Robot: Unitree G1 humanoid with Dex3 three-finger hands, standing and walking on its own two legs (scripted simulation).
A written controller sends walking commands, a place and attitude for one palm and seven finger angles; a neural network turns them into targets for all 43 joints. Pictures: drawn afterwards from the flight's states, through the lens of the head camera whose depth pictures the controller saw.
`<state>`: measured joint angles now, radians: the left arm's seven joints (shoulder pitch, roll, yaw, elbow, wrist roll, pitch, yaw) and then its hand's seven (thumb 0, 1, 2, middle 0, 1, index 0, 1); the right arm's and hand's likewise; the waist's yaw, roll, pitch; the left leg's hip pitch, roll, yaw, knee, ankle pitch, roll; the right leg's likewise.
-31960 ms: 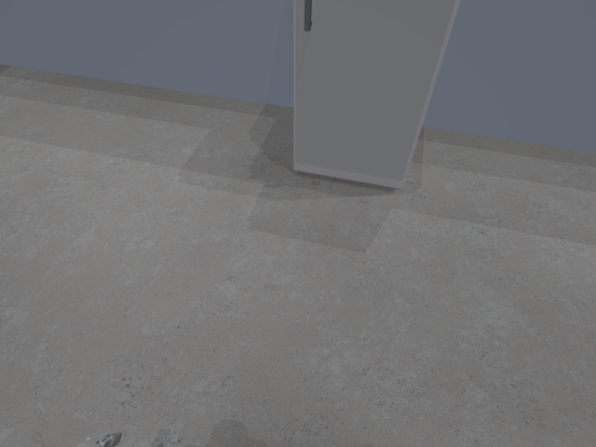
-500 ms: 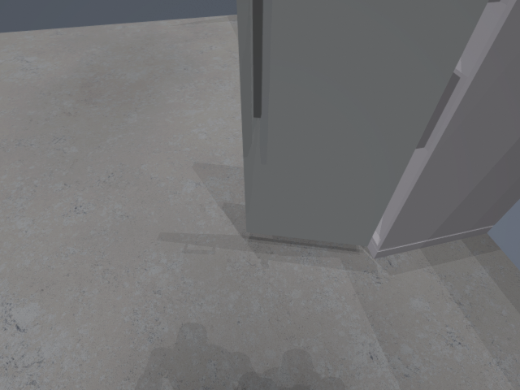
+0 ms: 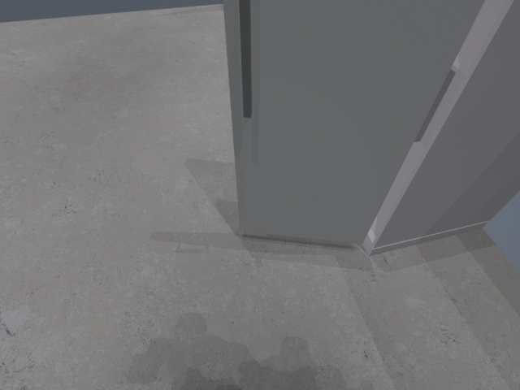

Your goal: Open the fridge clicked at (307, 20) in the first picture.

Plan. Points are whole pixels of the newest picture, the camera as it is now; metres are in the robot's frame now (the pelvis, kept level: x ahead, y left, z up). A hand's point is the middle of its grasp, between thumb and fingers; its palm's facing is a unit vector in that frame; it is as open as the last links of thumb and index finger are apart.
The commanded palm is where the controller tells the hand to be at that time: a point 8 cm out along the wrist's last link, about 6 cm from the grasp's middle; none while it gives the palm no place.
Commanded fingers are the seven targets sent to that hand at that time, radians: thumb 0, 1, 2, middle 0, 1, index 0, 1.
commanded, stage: look to check the result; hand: left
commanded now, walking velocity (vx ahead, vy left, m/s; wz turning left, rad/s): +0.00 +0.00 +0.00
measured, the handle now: (246, 12) +0.79 +0.07 +0.21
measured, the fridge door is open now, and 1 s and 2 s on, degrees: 69 69 69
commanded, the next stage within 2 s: stand and wait in 0.26 s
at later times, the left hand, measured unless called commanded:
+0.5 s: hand out of the picture +0.11 +0.23 -0.16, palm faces -0.05 -0.95 -0.32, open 7.4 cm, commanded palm none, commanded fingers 0.00 0.90 0.90 -0.20 -0.30 -0.20 -0.30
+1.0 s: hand out of the picture +0.10 +0.22 -0.16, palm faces -0.05 -0.95 -0.31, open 7.4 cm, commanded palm none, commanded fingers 0.00 0.90 0.90 -0.20 -0.30 -0.20 -0.30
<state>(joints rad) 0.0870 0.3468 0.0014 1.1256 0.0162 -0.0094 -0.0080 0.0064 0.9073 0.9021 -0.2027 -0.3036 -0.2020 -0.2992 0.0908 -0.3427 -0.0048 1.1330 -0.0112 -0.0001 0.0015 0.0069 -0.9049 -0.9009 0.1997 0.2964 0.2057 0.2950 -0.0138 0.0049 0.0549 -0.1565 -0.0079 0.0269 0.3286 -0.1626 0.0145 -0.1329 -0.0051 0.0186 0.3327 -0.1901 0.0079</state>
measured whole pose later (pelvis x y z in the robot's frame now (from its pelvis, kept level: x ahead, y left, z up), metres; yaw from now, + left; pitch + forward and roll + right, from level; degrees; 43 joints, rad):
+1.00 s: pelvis +0.02 -0.01 +0.00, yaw -1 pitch -1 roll +0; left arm 0.12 0.31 0.00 1.13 0.01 -0.01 0.00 0.01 0.91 0.90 -0.20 -0.30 -0.20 -0.30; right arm 0.12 -0.30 0.00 1.14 -0.01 0.00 -0.01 0.01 -0.90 -0.90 0.20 0.30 0.21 0.30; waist -0.02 -0.01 0.04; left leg -0.10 0.02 0.04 0.31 -0.19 -0.01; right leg -0.07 0.02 0.03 0.30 -0.20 -0.01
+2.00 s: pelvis +0.01 +0.00 +0.00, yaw -1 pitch -2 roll +0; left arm 0.12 0.33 0.00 1.14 0.01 -0.01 0.00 0.01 0.91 0.90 -0.20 -0.30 -0.20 -0.30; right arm 0.11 -0.31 0.00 1.14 -0.01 0.00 -0.01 0.01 -0.90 -0.90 0.20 0.30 0.21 0.30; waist -0.01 -0.01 0.05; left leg -0.11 -0.01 0.04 0.30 -0.16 0.02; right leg -0.09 -0.01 0.03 0.29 -0.18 0.01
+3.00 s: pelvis +0.00 +0.00 +0.00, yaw -1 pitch -2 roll +0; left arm 0.10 0.34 0.00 1.13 0.01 -0.01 -0.01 0.01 0.91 0.90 -0.20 -0.30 -0.20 -0.30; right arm 0.10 -0.33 0.00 1.15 -0.01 0.00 0.00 0.01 -0.90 -0.90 0.20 0.30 0.21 0.30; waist -0.01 -0.01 0.06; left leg -0.11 0.00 0.03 0.29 -0.15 0.01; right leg -0.09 0.00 0.03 0.28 -0.17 0.01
